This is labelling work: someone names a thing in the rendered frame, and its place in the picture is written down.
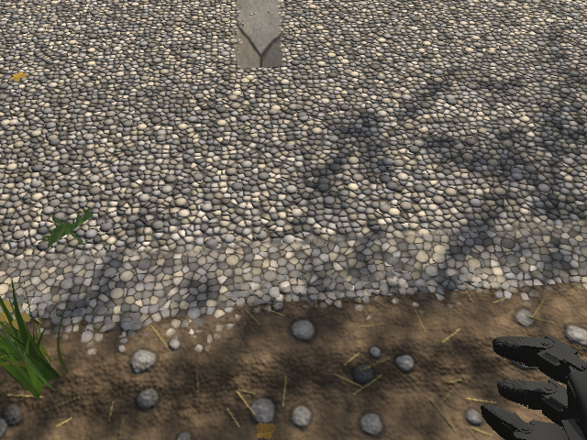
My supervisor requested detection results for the right robot hand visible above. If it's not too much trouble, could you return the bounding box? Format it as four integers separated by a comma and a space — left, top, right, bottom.
481, 335, 587, 440

